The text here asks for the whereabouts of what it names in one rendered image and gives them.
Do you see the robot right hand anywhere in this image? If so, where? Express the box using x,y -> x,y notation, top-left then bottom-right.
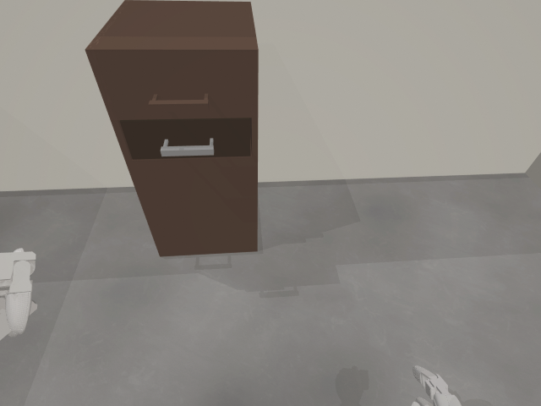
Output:
411,365 -> 462,406

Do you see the drawer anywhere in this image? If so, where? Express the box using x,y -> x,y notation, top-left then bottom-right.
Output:
120,118 -> 250,160

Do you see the robot left hand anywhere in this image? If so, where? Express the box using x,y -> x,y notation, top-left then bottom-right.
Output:
0,248 -> 37,340

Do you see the cabinet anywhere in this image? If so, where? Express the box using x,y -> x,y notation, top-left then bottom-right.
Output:
85,0 -> 259,257

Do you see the handle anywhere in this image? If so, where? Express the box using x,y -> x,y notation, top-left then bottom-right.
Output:
161,138 -> 214,156
148,100 -> 209,112

